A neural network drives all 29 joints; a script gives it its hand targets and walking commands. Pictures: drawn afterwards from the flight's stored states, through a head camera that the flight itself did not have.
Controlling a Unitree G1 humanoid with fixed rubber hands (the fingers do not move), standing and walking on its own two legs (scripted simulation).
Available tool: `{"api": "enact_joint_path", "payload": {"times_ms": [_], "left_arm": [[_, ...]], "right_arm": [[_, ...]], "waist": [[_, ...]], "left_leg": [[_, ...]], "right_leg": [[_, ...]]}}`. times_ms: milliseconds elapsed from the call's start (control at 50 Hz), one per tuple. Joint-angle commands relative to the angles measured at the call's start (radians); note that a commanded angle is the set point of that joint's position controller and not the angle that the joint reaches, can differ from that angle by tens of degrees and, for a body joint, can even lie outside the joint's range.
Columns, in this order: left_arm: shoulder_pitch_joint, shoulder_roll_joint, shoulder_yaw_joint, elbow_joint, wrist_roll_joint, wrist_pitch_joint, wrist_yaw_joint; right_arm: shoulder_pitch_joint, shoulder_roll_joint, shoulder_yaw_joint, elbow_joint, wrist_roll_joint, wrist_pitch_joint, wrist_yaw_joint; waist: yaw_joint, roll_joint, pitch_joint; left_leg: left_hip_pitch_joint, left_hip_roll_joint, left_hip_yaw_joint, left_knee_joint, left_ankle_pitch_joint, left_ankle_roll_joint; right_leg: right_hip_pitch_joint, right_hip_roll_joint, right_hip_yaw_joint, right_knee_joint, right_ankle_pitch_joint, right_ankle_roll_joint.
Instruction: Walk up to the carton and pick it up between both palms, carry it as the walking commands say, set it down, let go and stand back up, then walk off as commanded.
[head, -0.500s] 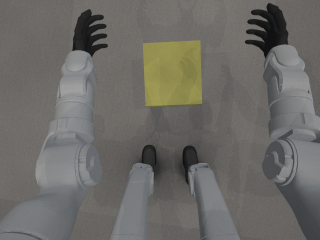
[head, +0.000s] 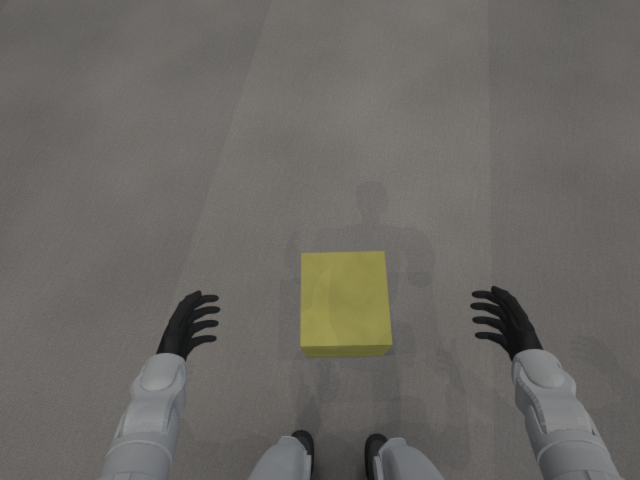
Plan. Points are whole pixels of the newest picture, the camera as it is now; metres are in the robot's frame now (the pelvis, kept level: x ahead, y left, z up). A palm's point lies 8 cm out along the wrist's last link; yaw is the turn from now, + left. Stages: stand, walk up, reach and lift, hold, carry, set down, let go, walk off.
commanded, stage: let go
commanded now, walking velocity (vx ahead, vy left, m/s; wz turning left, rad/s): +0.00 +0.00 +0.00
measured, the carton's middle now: (343, 306) +0.47 -0.01 -0.64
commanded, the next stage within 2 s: stand in 0.66 s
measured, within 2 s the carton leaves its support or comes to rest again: neither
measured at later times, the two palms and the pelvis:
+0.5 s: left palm (142, 427) +0.18 +0.23 -0.04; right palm (558, 434) +0.17 -0.23 -0.04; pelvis +0.01 +0.01 +0.02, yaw +0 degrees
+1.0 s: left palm (107, 466) +0.14 +0.28 -0.08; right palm (554, 437) +0.17 -0.24 -0.08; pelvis +0.06 +0.01 +0.02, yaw +4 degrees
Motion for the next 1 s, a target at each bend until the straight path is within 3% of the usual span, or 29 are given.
{"api": "enact_joint_path", "payload": {"times_ms": [0,120,380,640,660,680,700,780,840,980], "left_arm": [[0.09,0.095,0.003,-0.134,-0.01,-0.042,0.004],[0.278,0.112,-0.022,-0.217,-0.025,-0.056,0.002],[0.349,0.106,-0.049,-0.269,-0.005,0.058,-0.019],[0.346,0.093,-0.055,-0.289,0.007,0.125,0.01],[0.391,0.206,-0.039,-0.123,0.048,0.012,0.052],[0.436,0.212,-0.035,-0.114,0.066,-0.032,0.07],[0.42,0.195,-0.042,-0.092,0.063,-0.06,0.074],[0.388,0.164,-0.063,-0.035,0.035,-0.126,0.068],[0.422,0.179,-0.067,0.006,0.029,-0.132,0.068],[0.499,0.196,-0.082,0.07,0.017,-0.107,0.082]], "right_arm": [[0.079,-0.083,0.008,-0.136,0.005,-0.039,-0.008],[0.259,-0.096,0.049,-0.232,0.03,-0.051,-0.011],[0.34,-0.095,0.064,-0.258,0.021,0.059,0.034],[0.352,-0.113,0.063,-0.283,0.023,0.102,0.015],[0.45,-0.187,0.06,-0.101,-0.025,0.002,-0.043],[0.459,-0.213,0.055,-0.093,-0.035,-0.039,-0.066],[0.436,-0.191,0.061,-0.084,-0.028,-0.07,-0.07],[0.423,-0.153,0.079,-0.014,-0.003,-0.142,-0.056],[0.464,-0.168,0.081,0.029,0.004,-0.148,-0.063],[0.537,-0.18,0.088,0.077,0.009,-0.122,-0.078]], "waist": [[-0.001,0.006,-0.383],[-0.001,-0.014,-0.227],[-0.009,0.005,0.131],[-0.014,0.006,0.115],[-0.008,-0.03,0.142],[0.022,-0.034,0.177],[0.015,-0.043,0.185],[0.017,0.017,-0.05],[0.019,0.014,-0.094],[0.012,-0.009,-0.051]], "left_leg": [[0.36,0.005,0.018,-0.079,0.284,-0.019],[0.476,0.013,0.02,-0.168,0.297,-0.012],[0.643,0.014,0.036,-0.278,0.087,-0.008],[0.674,0.016,0.018,-0.258,0.173,-0.006],[0.389,0.103,-0.085,-0.296,-0.12,-0.03],[0.363,0.1,-0.092,-0.307,-0.213,-0.035],[0.346,0.093,-0.101,-0.295,-0.181,-0.033],[0.439,0.115,-0.141,-0.229,0.144,0.001],[0.466,0.115,-0.151,-0.177,0.351,0.018],[0.444,0.091,-0.141,-0.126,0.402,0.024]], "right_leg": [[0.366,-0.012,-0.003,-0.089,0.335,0.039],[0.539,-0.013,0.009,-0.181,0.369,0.045],[0.58,-0.025,-0.018,-0.309,0.094,0.02],[0.63,-0.008,-0.02,-0.252,0.158,0.027],[0.57,-0.119,0.015,-0.27,-0.117,0.062],[0.519,-0.144,0.076,-0.302,-0.229,0.052],[0.477,-0.156,0.1,-0.305,-0.247,0.045],[0.566,-0.154,0.087,-0.221,0.031,0.038],[0.582,-0.15,0.064,-0.18,0.208,0.041],[0.567,-0.149,0.022,-0.141,0.348,0.035]]}}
